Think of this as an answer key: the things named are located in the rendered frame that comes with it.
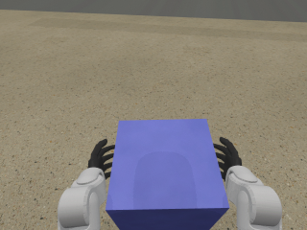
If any left robot hand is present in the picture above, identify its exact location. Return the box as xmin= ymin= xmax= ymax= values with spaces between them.
xmin=87 ymin=139 xmax=115 ymax=179

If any carton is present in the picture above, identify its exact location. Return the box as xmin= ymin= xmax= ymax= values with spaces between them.
xmin=106 ymin=119 xmax=230 ymax=230

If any robot right forearm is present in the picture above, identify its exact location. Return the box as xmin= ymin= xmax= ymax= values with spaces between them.
xmin=224 ymin=165 xmax=282 ymax=230

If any right robot hand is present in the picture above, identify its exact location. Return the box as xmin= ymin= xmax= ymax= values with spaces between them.
xmin=213 ymin=137 xmax=242 ymax=182

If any robot left forearm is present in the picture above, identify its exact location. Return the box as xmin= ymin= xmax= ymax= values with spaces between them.
xmin=58 ymin=167 xmax=107 ymax=230

